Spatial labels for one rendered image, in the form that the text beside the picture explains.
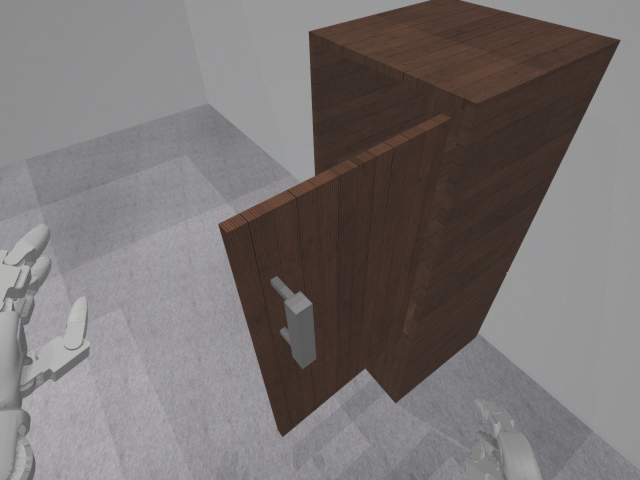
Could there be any cupboard door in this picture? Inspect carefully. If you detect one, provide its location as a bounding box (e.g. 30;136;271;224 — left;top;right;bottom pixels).
218;114;452;437

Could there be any robot left forearm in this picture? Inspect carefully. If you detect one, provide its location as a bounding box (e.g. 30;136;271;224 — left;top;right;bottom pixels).
0;407;35;480

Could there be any handle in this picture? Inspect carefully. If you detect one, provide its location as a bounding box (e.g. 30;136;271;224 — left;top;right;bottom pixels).
270;276;316;369

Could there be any right robot hand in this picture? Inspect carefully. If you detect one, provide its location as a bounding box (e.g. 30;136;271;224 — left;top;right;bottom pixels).
465;397;542;480

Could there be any left robot hand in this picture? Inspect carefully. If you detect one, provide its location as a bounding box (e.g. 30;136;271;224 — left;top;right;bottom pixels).
0;224;90;408

